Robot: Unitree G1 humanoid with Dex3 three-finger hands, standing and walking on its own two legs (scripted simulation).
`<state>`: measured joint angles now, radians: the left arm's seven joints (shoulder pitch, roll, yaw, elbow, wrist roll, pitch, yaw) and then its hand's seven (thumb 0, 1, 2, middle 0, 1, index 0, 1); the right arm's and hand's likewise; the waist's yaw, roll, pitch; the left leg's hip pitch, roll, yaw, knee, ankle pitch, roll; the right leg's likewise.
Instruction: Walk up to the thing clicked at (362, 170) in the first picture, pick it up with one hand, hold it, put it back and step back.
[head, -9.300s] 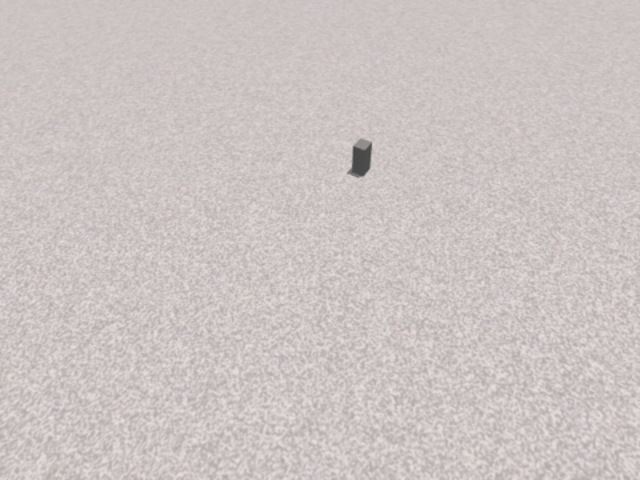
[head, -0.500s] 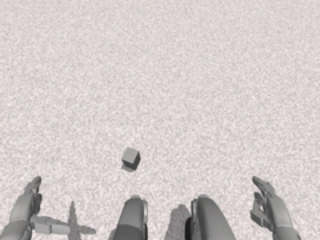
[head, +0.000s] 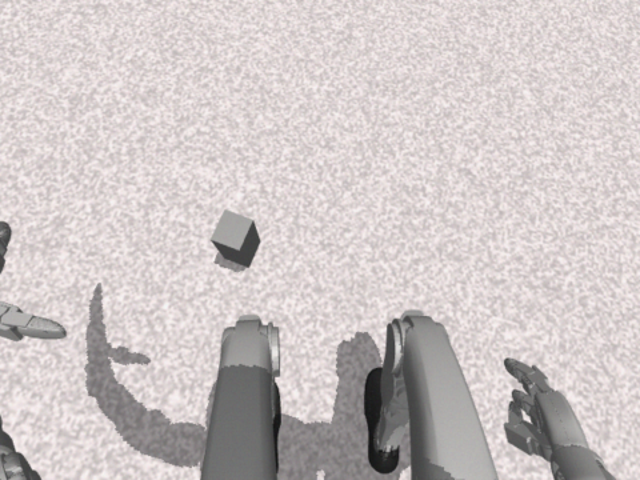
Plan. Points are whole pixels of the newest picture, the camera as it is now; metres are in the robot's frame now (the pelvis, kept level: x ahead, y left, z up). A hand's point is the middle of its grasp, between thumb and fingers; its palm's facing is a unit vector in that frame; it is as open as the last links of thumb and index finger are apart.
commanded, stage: go down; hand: left
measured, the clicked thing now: (237, 240) +0.49 +0.19 -0.42
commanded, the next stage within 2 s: approach in 1.28 s
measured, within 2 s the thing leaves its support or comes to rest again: neither
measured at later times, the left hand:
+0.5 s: hand (32, 254) +0.37 +0.39 -0.08, palm faces +0.16 -0.98 -0.14, open 17.2 cm
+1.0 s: hand (36, 245) +0.39 +0.40 -0.10, palm faces +0.17 -0.98 -0.11, open 17.4 cm
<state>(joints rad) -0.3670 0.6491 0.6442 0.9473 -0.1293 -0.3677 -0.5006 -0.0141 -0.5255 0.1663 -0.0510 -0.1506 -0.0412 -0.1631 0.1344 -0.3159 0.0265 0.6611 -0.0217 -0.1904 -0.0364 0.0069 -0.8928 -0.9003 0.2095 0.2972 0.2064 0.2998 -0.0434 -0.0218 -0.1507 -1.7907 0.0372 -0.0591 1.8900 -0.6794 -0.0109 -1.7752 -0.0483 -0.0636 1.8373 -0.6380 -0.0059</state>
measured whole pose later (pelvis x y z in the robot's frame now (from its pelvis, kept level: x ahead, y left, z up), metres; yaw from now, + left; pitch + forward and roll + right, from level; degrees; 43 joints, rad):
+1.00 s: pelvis -0.02 +0.01 -0.11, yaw -2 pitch +32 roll -7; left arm -0.62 0.85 0.78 1.07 -0.15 -0.39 -0.65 -0.02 -0.55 0.13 -0.04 -0.11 -0.03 -0.12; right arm 0.13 -0.36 0.08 0.67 -0.04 -0.17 -0.02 0.00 -0.92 -0.91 0.21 0.30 0.21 0.30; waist -0.09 -0.03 -0.10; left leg -2.12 0.02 -0.09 2.24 -0.69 0.01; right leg -2.07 -0.06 -0.07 2.15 -0.64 0.01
